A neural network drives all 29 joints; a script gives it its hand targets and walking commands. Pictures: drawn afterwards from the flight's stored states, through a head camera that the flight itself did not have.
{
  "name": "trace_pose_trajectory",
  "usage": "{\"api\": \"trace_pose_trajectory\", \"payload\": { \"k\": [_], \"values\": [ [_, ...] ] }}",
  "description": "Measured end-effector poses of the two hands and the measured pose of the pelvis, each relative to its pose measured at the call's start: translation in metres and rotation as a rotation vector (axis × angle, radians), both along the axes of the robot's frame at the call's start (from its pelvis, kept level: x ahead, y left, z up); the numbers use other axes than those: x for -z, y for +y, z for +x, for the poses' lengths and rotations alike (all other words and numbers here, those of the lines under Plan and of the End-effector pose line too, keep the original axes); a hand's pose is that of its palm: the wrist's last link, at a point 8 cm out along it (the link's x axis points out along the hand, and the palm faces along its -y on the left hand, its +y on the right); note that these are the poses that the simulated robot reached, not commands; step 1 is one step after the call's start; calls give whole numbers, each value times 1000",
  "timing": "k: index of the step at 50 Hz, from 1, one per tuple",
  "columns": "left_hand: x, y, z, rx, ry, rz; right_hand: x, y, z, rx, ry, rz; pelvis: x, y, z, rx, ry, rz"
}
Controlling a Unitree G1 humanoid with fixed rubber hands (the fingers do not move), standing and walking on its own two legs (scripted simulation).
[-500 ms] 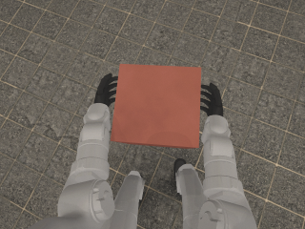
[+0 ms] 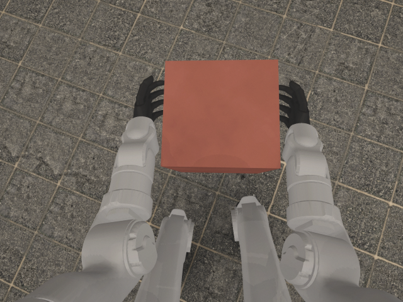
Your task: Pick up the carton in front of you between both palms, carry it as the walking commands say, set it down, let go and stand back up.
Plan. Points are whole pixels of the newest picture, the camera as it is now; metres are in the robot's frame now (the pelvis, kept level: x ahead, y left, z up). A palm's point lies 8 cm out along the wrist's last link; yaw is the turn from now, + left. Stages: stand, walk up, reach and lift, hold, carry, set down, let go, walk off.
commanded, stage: set down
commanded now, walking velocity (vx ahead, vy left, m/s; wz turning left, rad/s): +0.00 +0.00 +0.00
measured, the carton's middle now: (219, 127) +0.44 -0.05 -0.18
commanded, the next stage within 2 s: none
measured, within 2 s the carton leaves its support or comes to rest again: rests again in 1.24 s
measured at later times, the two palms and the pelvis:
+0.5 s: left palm (171, 125) +0.47 +0.07 -0.25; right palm (286, 127) +0.45 -0.22 -0.26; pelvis -0.04 -0.01 -0.12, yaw +4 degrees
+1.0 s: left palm (176, 129) +0.48 +0.08 -0.34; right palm (277, 130) +0.46 -0.22 -0.34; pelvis -0.04 -0.01 -0.18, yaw +6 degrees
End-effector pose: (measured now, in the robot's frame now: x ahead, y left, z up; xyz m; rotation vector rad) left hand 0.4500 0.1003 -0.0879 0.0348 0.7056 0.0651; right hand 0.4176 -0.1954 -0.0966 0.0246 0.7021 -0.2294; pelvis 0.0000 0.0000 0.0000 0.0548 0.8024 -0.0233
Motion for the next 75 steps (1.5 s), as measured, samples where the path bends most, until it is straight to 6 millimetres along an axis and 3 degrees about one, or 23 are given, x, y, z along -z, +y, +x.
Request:
{"api": "trace_pose_trajectory", "payload": {
  "k": [9,20,36,46,54,64,75],
  "values": [
    [64,-11,7,3,-7,-1,61,-12,10,-7,-8,-7,46,1,-13,-16,41,8],
    [129,-22,17,-2,-3,13,129,-23,22,-18,-4,1,100,-4,-31,-29,28,27],
    [220,-32,31,-11,49,15,223,-34,37,-46,54,-14,158,-11,-43,-70,-37,40],
    [243,-27,34,-6,36,-4,236,-29,44,-47,71,-41,174,-9,-41,-106,-34,0],
    [252,-23,32,16,45,-6,246,-27,36,-54,102,-40,178,-2,-45,-121,-34,-26],
    [262,-21,31,49,67,5,262,-27,30,-76,130,-32,182,2,-47,-129,-59,-29],
    [266,-16,33,73,63,5,264,-27,32,-108,120,-6,188,-1,-50,-130,-82,-29]
  ]
}}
